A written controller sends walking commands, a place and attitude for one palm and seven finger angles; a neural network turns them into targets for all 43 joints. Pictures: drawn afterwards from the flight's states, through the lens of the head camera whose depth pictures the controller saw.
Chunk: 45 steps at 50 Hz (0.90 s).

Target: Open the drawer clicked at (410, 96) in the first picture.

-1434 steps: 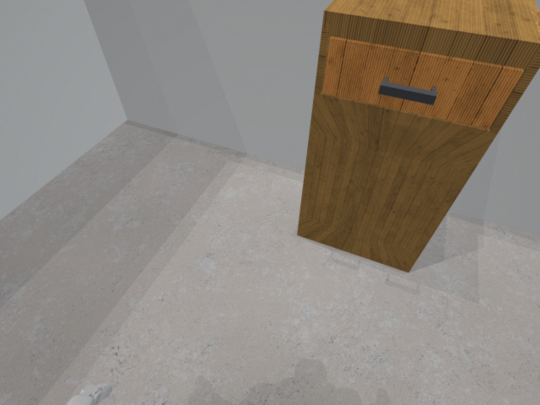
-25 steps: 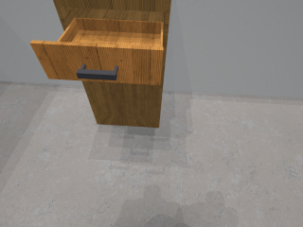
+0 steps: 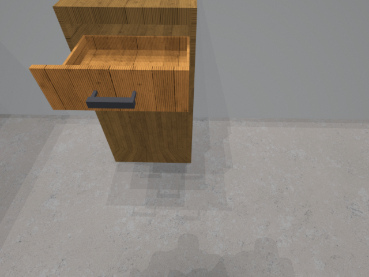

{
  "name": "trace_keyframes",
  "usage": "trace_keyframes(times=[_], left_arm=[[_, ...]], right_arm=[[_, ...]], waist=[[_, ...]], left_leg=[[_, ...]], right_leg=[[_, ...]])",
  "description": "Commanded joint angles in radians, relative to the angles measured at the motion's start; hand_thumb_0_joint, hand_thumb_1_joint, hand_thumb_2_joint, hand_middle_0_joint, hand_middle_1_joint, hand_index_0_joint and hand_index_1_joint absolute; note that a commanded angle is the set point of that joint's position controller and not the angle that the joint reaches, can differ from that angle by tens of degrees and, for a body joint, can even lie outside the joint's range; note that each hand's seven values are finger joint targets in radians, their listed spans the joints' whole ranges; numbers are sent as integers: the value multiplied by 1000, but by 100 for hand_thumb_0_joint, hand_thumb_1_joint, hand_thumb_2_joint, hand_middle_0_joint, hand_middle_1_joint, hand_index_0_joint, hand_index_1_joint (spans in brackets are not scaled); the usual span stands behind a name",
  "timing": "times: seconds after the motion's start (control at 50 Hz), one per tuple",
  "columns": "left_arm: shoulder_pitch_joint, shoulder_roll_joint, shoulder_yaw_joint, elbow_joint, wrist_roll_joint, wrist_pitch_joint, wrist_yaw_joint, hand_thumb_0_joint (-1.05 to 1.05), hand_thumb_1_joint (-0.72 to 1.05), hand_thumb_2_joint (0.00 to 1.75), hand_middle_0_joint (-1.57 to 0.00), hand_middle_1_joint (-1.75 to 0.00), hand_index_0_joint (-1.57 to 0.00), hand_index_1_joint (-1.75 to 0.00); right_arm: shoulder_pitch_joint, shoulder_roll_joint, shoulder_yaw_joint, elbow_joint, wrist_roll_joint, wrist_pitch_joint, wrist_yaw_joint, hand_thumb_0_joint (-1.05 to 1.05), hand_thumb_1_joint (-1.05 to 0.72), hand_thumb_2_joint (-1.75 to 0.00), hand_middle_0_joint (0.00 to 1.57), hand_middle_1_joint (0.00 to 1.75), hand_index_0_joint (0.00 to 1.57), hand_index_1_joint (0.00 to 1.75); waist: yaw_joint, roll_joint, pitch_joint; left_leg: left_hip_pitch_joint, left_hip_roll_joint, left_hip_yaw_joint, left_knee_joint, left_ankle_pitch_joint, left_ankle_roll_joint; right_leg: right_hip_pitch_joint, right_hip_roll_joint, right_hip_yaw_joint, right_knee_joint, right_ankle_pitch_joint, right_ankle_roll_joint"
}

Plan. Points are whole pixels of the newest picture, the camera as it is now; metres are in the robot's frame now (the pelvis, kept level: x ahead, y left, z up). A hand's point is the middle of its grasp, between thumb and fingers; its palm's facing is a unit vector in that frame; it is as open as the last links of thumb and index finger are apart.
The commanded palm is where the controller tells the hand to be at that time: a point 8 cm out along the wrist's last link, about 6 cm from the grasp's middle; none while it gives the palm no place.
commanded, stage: let the arm hang, fingers relaxed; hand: left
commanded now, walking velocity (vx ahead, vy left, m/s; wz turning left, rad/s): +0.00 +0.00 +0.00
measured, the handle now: (112, 98) +0.59 +0.25 +0.04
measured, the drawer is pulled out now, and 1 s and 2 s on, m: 0.30 0.30 0.30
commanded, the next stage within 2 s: look to check the result in 0.02 s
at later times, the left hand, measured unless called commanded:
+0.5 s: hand out of the picture +0.08 +0.23 -0.16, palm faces -0.02 -0.94 -0.33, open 7.4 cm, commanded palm none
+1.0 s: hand out of the picture +0.13 +0.23 -0.15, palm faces -0.04 -0.94 -0.34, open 7.4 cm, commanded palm none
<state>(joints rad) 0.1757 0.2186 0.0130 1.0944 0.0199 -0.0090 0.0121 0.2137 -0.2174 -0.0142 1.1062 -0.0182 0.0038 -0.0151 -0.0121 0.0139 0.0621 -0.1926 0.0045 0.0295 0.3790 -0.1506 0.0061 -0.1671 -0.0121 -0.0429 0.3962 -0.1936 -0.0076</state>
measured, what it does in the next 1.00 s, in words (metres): stands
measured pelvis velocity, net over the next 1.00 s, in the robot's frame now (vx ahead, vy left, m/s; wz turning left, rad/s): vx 0.04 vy -0.01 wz -0.01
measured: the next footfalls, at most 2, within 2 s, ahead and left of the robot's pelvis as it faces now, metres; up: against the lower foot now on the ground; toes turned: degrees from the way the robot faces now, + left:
none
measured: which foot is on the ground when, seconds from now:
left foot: down 0.00-1.00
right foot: down 0.00-1.00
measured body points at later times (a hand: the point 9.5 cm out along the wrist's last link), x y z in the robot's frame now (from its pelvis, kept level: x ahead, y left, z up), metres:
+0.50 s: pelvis +0.02 -0.01 +0.00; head +0.05 -0.02 +0.45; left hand +0.08 +0.28 -0.13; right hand +0.08 -0.29 -0.15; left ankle +0.04 +0.12 -0.74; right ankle +0.02 -0.11 -0.74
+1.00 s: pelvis +0.04 -0.01 +0.01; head +0.06 -0.02 +0.45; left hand +0.13 +0.28 -0.13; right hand +0.11 -0.31 -0.13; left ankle +0.04 +0.12 -0.74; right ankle +0.02 -0.11 -0.74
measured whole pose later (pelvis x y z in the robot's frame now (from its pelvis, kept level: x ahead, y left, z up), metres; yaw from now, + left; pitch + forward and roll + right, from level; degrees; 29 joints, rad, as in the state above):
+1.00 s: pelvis +0.04 -0.01 +0.01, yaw -1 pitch -1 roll +0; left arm 0.09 0.32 0.01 1.11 0.02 -0.02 0.00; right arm 0.09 -0.33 -0.01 1.11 -0.01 0.00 -0.01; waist -0.01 0.01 0.07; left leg -0.10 0.02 0.03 0.29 -0.16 -0.02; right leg -0.07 0.01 -0.04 0.29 -0.19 -0.02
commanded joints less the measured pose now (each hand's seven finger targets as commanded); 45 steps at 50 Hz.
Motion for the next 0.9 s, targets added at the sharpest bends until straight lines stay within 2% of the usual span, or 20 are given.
trace_keyframes(times=[0.0, 0.04, 0.08, 0.1, 0.12, 0.38, 0.4, 0.46, 0.5, 0.58, 0.68, 0.78, 0.86, 0.88], left_arm=[[28, 188, 41, -33, -4, -15, 14, 0, 90, 90, -20, -30, -20, -30], [13, 190, 40, -31, -5, -15, 13, 0, 90, 90, -20, -30, -20, -30], [8, 197, 40, -29, -7, -16, 13, 0, 90, 90, -20, -30, -20, -30], [7, 204, 43, -30, -6, -18, 13, 0, 90, 90, -20, -30, -20, -30], [-1, 203, 41, -28, -6, -18, 13, 0, 90, 90, -20, -30, -20, -30], [-48, 258, 41, -22, -7, -20, 8, 0, 90, 90, -20, -30, -20, -30], [-47, 264, 44, -24, -6, -23, 9, 0, 90, 90, -20, -30, -20, -30], [-63, 275, 44, -27, -7, -25, 9, 0, 90, 90, -20, -30, -20, -30], [-64, 285, 45, -30, -6, -27, 9, 0, 90, 90, -20, -30, -20, -30], [-78, 295, 43, -28, -7, -27, 9, 0, 90, 90, -20, -30, -20, -30], [-89, 308, 44, -32, -7, -29, 9, 0, 90, 90, -20, -30, -20, -30], [-94, 311, 43, -34, -7, -28, 8, 0, 90, 90, -20, -30, -20, -30], [-100, 314, 42, -37, -7, -29, 8, 0, 90, 90, -20, -30, -20, -30], [-98, 313, 41, -37, -8, -29, 8, 0, 90, 90, -20, -30, -20, -30]], right_arm=[[9, -150, -30, -38, 2, -18, -7, 0, -90, -90, 20, 30, 20, 30], [2, -156, -29, -35, 2, -20, -8, 0, -90, -90, 20, 30, 20, 30], [-8, -166, -28, -33, 2, -18, -8, 0, -90, -90, 20, 30, 20, 30], [-11, -172, -31, -36, 4, -18, -8, 0, -90, -90, 20, 30, 20, 30], [-16, -175, -31, -34, 3, -18, -8, 0, -90, -90, 20, 30, 20, 30], [-81, -244, -34, -39, 4, -17, -4, 0, -90, -90, 20, 30, 20, 30], [-83, -248, -35, -43, 5, -17, -4, 0, -90, -90, 20, 30, 20, 30], [-93, -265, -36, -42, 4, -20, -3, 0, -90, -90, 20, 30, 20, 30], [-103, -274, -36, -47, 6, -20, -3, 0, -90, -90, 20, 30, 20, 30], [-121, -284, -34, -46, 5, -20, -2, 0, -90, -90, 20, 30, 20, 30], [-131, -295, -34, -49, 5, -21, -2, 0, -90, -90, 20, 30, 20, 30], [-141, -299, -33, -50, 5, -21, -2, 0, -90, -90, 20, 30, 20, 30], [-139, -303, -31, -51, 6, -21, -2, 0, -90, -90, 20, 30, 20, 30], [-142, -304, -31, -52, 6, -22, -2, 0, -90, -90, 20, 30, 20, 30]], waist=[[8, -1, -34], [5, 13, -44], [6, 9, -40], [6, -11, -46], [3, 5, -45], [2, -9, -53], [3, -26, -65], [1, -11, -87], [2, -31, -90], [1, -13, -84], [1, -20, -102], [3, -9, -88], [1, -22, -104], [3, -8, -100]], left_leg=[[25, 100, -111, -75, 46, 20], [32, 102, -110, -78, 67, 17], [39, 102, -107, -81, 61, 15], [49, 105, -108, -77, 74, 16], [53, 105, -107, -80, 73, 16], [87, 115, -110, -101, 65, 13], [99, 117, -109, -96, 80, 15], [107, 119, -107, -97, 108, 13], [117, 121, -108, -95, 123, 14], [120, 122, -106, -99, 139, 11], [133, 124, -102, -98, 165, 9], [134, 124, -99, -103, 168, 9], [141, 126, -99, -103, 173, 8], [141, 125, -98, -102, 174, 8]], right_leg=[[-4, -99, 104, -104, 15, -37], [13, -102, 102, -103, 41, -37], [12, -105, 104, -115, 35, -37], [14, -104, 102, -116, 50, -38], [16, -107, 103, -119, 52, -38], [23, -110, 116, -148, 48, -35], [28, -109, 116, -148, 67, -36], [50, -114, 116, -141, 112, -35], [51, -112, 113, -141, 133, -34], [59, -118, 116, -142, 166, -34], [78, -120, 115, -141, 207, -33], [77, -121, 116, -146, 211, -33], [90, -120, 113, -146, 220, -32], [88, -122, 114, -149, 223, -33]])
